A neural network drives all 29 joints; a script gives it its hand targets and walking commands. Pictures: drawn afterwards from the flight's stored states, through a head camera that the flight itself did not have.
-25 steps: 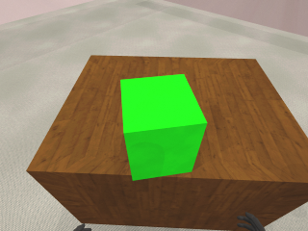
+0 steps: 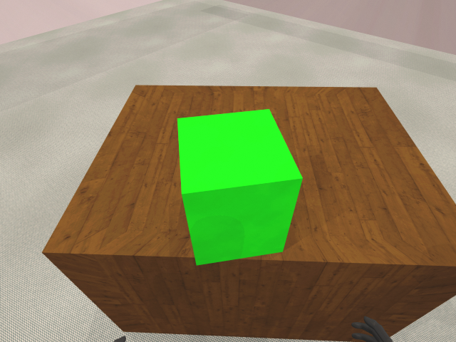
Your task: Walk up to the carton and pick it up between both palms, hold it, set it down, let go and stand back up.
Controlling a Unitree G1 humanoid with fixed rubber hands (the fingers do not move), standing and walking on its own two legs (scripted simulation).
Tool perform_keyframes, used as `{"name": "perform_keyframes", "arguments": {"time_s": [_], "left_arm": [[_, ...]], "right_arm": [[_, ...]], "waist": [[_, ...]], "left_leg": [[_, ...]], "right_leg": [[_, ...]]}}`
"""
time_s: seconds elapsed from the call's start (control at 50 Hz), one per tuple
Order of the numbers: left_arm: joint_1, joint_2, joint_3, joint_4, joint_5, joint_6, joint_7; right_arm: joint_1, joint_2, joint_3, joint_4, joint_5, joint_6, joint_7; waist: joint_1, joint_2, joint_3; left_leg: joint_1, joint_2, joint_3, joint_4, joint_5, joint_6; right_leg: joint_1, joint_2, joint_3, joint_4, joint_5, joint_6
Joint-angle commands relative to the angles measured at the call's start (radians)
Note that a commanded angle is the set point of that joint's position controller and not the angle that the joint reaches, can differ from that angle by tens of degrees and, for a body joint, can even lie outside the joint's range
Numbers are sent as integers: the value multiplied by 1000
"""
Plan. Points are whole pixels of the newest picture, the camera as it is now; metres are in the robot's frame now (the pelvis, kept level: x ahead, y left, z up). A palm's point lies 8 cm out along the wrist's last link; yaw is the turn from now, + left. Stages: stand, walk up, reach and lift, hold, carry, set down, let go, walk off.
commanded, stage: stand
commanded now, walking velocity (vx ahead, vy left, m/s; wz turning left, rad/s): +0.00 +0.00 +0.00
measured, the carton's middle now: (232, 188) +0.44 +0.01 +0.02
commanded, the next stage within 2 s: none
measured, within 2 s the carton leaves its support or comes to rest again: neither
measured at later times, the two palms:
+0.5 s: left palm out of the picture +0.10 +0.24 -0.11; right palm out of the picture +0.12 -0.25 -0.10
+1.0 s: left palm out of the picture +0.10 +0.24 -0.11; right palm out of the picture +0.11 -0.25 -0.10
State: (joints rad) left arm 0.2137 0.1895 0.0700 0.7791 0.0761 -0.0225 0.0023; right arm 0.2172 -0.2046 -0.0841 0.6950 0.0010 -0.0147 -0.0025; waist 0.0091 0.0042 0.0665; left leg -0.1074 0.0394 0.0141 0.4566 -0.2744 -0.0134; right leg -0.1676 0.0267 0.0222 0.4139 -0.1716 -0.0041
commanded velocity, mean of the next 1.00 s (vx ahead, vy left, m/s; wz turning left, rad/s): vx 0.00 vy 0.00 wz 0.00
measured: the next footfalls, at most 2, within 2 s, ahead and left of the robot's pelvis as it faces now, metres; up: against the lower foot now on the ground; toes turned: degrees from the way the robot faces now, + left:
none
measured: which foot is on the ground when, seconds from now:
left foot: down 0.00-1.00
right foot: down 0.00-1.00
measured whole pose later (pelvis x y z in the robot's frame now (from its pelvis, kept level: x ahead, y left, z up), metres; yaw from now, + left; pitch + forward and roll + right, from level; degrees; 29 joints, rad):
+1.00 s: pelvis +0.00 +0.00 +0.00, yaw +0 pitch -4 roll -1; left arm 0.21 0.19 0.07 0.81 0.08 -0.03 0.00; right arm 0.22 -0.21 -0.08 0.75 0.00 -0.02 0.00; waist 0.00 0.02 0.07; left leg -0.11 0.04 0.01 0.46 -0.27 -0.01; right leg -0.17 0.03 0.02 0.41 -0.17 -0.01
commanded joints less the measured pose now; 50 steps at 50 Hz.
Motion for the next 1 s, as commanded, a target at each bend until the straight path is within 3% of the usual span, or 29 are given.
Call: {"name": "perform_keyframes", "arguments": {"time_s": [0.0,0.04,0.08,0.1,0.14,0.18,0.2,0.22,0.24,0.28,0.3,0.34,0.38,0.42,0.46,0.52,0.56,0.6,0.62,0.64,0.68,0.72,0.74,0.76,0.84,0.88,0.98], "left_arm": [[-74,294,55,-17,-53,-32,-4],[-76,281,52,-20,-55,-28,-3],[-61,281,54,-15,-58,-30,-5],[-69,289,52,-18,-56,-31,-4],[-72,282,49,-18,-57,-32,-2],[-80,287,50,-26,-55,-30,1],[-58,272,48,-15,-61,-31,-2],[-70,293,54,-12,-55,-32,4],[-62,283,54,-15,-54,-33,4],[-54,289,54,-11,-56,-31,-1],[-57,279,49,-5,-55,-32,-1],[-64,291,55,-12,-57,-33,-1],[-81,281,49,-12,-56,-29,0],[-57,292,53,0,-56,-33,-1],[-63,293,54,5,-59,-36,0],[-74,279,49,-2,-61,-29,-1],[-70,296,52,-1,-60,-35,-1],[-76,293,56,-1,-58,-35,1],[-89,275,46,3,-56,-35,-4],[-77,289,53,-2,-54,-35,0],[-66,279,49,8,-60,-33,-2],[-72,285,51,8,-59,-34,-2],[-82,295,53,8,-59,-29,0],[-74,275,49,9,-61,-32,-1],[-67,279,49,9,-60,-30,-1],[-87,266,46,14,-57,-33,-4],[-87,285,50,8,-59,-30,0]], "right_arm": [[-40,-261,-44,-12,-31,-34,-3],[-23,-266,-47,5,-24,-33,-5],[-49,-261,-41,6,-32,-37,-5],[-44,-270,-46,-2,-29,-35,-5],[-45,-245,-36,-3,-29,-40,-2],[-51,-247,-33,4,-26,-40,-2],[-53,-258,-37,8,-28,-39,-6],[-45,-244,-34,15,-28,-32,-7],[-36,-263,-38,17,-27,-34,-10],[-49,-270,-40,10,-32,-32,-7],[-38,-259,-37,13,-34,-36,-7],[-55,-263,-42,12,-28,-36,-7],[-23,-260,-42,18,-30,-35,-4],[-26,-267,-39,32,-27,-39,-6],[-33,-261,-39,27,-25,-38,-5],[-46,-260,-35,25,-25,-39,-6],[-23,-254,-34,34,-24,-37,-6],[-54,-260,-39,26,-30,-35,-10],[-41,-278,-41,35,-29,-38,-10],[-57,-262,-39,30,-29,-34,-6],[-35,-271,-39,40,-23,-35,-10],[-55,-260,-36,37,-29,-39,-4],[-48,-247,-30,39,-31,-40,-7],[-42,-265,-36,44,-27,-39,-6],[-40,-263,-33,46,-28,-36,-9],[-36,-264,-38,49,-24,-40,-9],[-69,-258,-35,52,-26,-38,-8]], "waist": [[-2,50,-40],[-8,46,-68],[10,73,-42],[-4,71,-40],[-7,36,-50],[-4,68,-66],[6,54,-64],[-8,21,-51],[-3,53,-51],[5,52,-51],[-6,79,-43],[7,47,-53],[-14,35,-40],[-3,72,-58],[-9,37,-65],[-4,71,-38],[-13,25,-52],[-4,67,-32],[-16,84,-24],[-5,40,-58],[-15,36,-37],[3,37,-32],[-12,30,-24],[-4,75,-34],[-5,40,-33],[-18,62,-48],[-5,34,-38]], "left_leg": [[-66,63,-74,-123,58,59],[-51,67,-79,-129,71,58],[-78,75,-80,-143,47,61],[-64,74,-86,-148,69,59],[-47,80,-88,-143,90,56],[-53,78,-84,-129,112,52],[-54,75,-79,-127,106,58],[-49,79,-94,-141,96,58],[-54,85,-93,-136,80,62],[-58,75,-84,-136,60,63],[-69,77,-80,-133,79,58],[-62,73,-77,-136,89,58],[-39,73,-79,-137,85,54],[-47,86,-89,-145,100,61],[-24,80,-80,-137,106,58],[-72,78,-80,-140,99,57],[-45,82,-87,-144,123,57],[-56,79,-81,-143,86,55],[-73,84,-91,-142,71,60],[-45,79,-88,-144,84,57],[-56,78,-82,-149,69,58],[-73,82,-87,-150,65,59],[-64,86,-90,-156,71,62],[-67,84,-86,-150,78,59],[-49,86,-92,-147,90,57],[-39,82,-88,-152,73,55],[-64,89,-87,-156,61,61]], "right_leg": [[-12,-114,110,-77,50,-45],[-4,-118,110,-74,52,-45],[10,-113,110,-66,83,-40],[-2,-119,104,-64,93,-44],[-12,-116,105,-62,95,-46],[-2,-117,100,-59,118,-44],[5,-114,102,-66,117,-41],[-6,-115,86,-57,104,-40],[0,-116,102,-60,90,-43],[1,-118,102,-64,72,-45],[8,-122,105,-63,98,-47],[8,-121,100,-56,94,-45],[-16,-120,105,-67,92,-47],[7,-121,103,-60,113,-44],[1,-119,102,-63,110,-46],[8,-123,110,-66,135,-44],[1,-118,103,-61,115,-45],[-14,-120,108,-68,96,-42],[2,-118,104,-71,95,-42],[9,-113,88,-67,80,-40],[3,-118,104,-76,91,-40],[11,-122,106,-66,95,-45],[-12,-121,110,-73,79,-46],[0,-125,112,-68,105,-45],[-13,-115,97,-68,87,-46],[-1,-126,109,-75,74,-47],[3,-118,102,-76,89,-40]]}}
